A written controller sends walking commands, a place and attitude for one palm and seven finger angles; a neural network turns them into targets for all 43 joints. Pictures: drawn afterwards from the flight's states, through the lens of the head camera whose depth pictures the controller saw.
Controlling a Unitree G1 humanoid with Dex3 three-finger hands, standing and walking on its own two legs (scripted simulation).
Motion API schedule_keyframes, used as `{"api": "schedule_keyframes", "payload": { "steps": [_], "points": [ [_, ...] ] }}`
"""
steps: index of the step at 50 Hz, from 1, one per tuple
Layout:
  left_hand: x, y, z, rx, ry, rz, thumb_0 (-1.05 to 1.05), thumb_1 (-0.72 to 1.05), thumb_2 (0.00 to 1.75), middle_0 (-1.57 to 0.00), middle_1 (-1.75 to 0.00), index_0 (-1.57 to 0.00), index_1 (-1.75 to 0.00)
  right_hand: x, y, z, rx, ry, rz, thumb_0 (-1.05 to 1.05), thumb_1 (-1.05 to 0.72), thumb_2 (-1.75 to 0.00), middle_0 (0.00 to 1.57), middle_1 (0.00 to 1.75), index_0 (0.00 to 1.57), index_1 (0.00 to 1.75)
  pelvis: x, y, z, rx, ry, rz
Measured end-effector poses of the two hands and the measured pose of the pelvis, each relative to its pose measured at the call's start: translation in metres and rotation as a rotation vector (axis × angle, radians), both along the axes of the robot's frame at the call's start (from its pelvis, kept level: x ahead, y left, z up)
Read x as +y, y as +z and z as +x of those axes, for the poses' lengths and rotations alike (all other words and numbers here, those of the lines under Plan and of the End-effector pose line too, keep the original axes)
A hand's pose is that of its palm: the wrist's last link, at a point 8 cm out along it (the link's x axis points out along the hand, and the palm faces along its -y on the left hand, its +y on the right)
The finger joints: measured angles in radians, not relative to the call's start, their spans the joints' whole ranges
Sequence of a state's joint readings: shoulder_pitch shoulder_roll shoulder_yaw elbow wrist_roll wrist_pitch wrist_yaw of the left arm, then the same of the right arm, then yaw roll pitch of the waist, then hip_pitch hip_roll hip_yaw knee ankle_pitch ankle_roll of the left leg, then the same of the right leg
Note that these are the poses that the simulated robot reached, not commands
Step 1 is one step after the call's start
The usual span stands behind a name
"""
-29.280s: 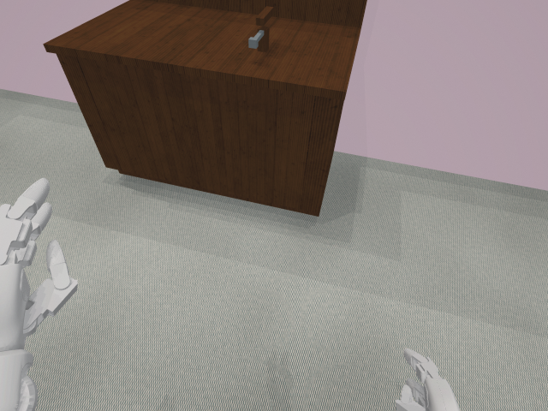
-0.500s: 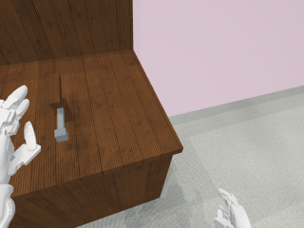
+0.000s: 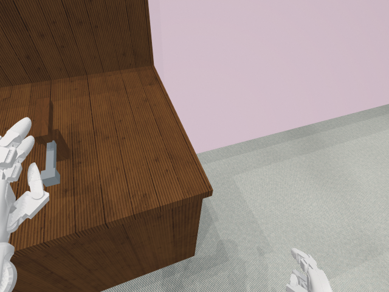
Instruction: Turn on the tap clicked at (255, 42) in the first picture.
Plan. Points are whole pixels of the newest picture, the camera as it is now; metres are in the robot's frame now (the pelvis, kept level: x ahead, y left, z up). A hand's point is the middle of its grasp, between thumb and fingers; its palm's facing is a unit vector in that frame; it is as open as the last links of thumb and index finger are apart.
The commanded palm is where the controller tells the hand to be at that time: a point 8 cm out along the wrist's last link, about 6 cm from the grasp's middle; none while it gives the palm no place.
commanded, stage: come to a stop and stand still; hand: left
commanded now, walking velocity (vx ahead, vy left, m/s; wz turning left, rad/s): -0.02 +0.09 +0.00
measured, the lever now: (50, 177) +0.33 +0.34 +0.03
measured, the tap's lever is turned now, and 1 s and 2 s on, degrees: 0 0 0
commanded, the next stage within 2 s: look again from close up in 0.98 s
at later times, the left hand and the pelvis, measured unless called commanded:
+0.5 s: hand (6, 211) +0.20 +0.30 +0.14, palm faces +0.31 -0.87 -0.39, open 7.4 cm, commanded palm +0.15 +0.34 +0.18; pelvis -0.01 +0.06 +0.00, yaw +0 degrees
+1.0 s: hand out of the picture +0.21 +0.36 +0.16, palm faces +0.36 -0.84 -0.41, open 7.4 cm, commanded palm +0.15 +0.39 +0.18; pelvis +0.00 +0.11 +0.00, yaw +1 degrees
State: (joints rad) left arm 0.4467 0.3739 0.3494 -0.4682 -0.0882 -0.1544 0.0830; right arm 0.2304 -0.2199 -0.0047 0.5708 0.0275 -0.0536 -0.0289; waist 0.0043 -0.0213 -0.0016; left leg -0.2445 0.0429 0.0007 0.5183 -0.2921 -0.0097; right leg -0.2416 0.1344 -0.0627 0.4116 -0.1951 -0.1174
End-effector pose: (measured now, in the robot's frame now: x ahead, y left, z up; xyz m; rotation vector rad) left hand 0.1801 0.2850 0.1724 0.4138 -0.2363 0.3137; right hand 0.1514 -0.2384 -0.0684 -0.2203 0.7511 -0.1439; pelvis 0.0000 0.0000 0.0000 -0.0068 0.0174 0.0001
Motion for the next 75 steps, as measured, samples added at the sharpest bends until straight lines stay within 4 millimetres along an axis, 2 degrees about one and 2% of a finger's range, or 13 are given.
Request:
{"api": "schedule_keyframes", "payload": {
  "steps": [9,11,14,17,21,23,26,32,37,43,53,75],
  "points": [
    [0.01,0.003,-0.002,0.027,0.036,0.025,0.01,0.89,0.9,-0.22,-0.3,-0.21,-0.3,0.013,-0.001,0.009,0.003,0.015,0.013,0.02,-0.9,-0.9,0.2,0.3,0.2,0.3,0.01,0.004,0.003,-0.012,0.005,-0.002],
    [0.027,0.019,0.004,-0.011,0.037,0.136,0.01,0.89,0.9,-0.22,-0.3,-0.21,-0.3,0.02,0.0,0.009,-0.004,0.049,0.003,0.01,-0.9,-0.9,0.2,0.3,0.2,0.3,0.011,0.005,-0.002,-0.015,0.012,-0.007],
    [0.054,0.033,0.012,-0.085,0.099,0.147,0.01,0.89,0.9,-0.22,-0.3,-0.21,-0.3,0.031,-0.001,0.01,-0.028,0.074,0.031,0.01,-0.9,-0.9,0.2,0.3,0.2,0.3,0.015,0.003,-0.011,-0.016,-0.003,0.01],
    [0.051,0.027,0.008,-0.072,0.086,0.117,0.01,0.9,0.9,-0.21,-0.3,-0.21,-0.3,0.04,-0.003,0.009,-0.069,0.067,0.069,0.01,-0.9,-0.9,0.2,0.3,0.2,0.3,0.027,0.0,-0.015,-0.016,-0.01,0.011],
    [0.036,0.003,-0.008,0.014,-0.02,0.059,0.01,0.9,0.9,-0.21,-0.3,-0.2,-0.3,0.054,-0.004,0.0,-0.05,0.049,0.06,0.01,-0.9,-0.9,0.2,0.3,0.2,0.3,0.043,0.001,-0.015,-0.007,-0.009,-0.008],
    [0.041,-0.007,-0.015,0.041,-0.037,0.036,0.01,0.9,0.9,-0.21,-0.3,-0.21,-0.3,0.062,-0.003,-0.006,-0.021,0.052,0.031,0.01,-0.9,-0.9,0.2,0.3,0.2,0.3,0.049,0.002,-0.014,-0.008,-0.003,-0.011],
    [0.061,-0.014,-0.021,0.044,-0.008,0.013,0.01,0.89,0.9,-0.22,-0.3,-0.21,-0.3,0.075,-0.001,-0.012,0.01,0.067,-0.008,0.01,-0.9,-0.9,0.2,0.3,0.2,0.3,0.06,0.003,-0.014,-0.014,-0.001,-0.009],
    [0.099,0.0,-0.013,-0.071,0.059,0.021,0.01,0.89,0.9,-0.22,-0.3,-0.21,-0.3,0.105,0.005,-0.002,-0.009,0.117,-0.022,0.02,-0.9,-0.9,0.2,0.3,0.2,0.3,0.083,0.003,-0.012,-0.027,0.008,-0.007],
    [0.105,0.009,-0.002,-0.123,0.016,0.034,0.01,0.9,0.9,-0.21,-0.3,-0.21,-0.3,0.129,0.012,0.015,-0.062,0.133,0.005,0.02,-0.9,-0.9,0.2,0.3,0.2,0.3,0.098,0.003,-0.006,-0.026,0.006,-0.01],
    [0.11,0.005,0.002,-0.067,-0.031,0.071,0.01,0.9,0.9,-0.21,-0.3,-0.21,-0.3,0.145,0.015,0.028,-0.083,0.131,0.029,0.01,-0.9,-0.89,0.2,0.3,0.2,0.3,0.109,0.002,-0.001,-0.027,0.006,-0.011],
    [0.119,0.005,-0.01,-0.047,0.022,0.067,0.01,0.89,0.9,-0.22,-0.3,-0.21,-0.3,0.14,0.007,0.024,-0.022,0.135,0.014,0.01,-0.9,-0.89,0.2,0.3,0.2,0.3,0.11,0.002,-0.002,-0.035,0.022,-0.022],
    [0.087,-0.002,-0.025,-0.026,0.035,0.016,0.01,0.89,0.9,-0.21,-0.3,-0.21,-0.3,0.097,0.011,0.006,-0.042,0.083,-0.013,0.01,-0.9,-0.9,0.2,0.3,0.2,0.3,0.081,0.005,-0.015,-0.031,0.022,-0.02]
  ]
}}
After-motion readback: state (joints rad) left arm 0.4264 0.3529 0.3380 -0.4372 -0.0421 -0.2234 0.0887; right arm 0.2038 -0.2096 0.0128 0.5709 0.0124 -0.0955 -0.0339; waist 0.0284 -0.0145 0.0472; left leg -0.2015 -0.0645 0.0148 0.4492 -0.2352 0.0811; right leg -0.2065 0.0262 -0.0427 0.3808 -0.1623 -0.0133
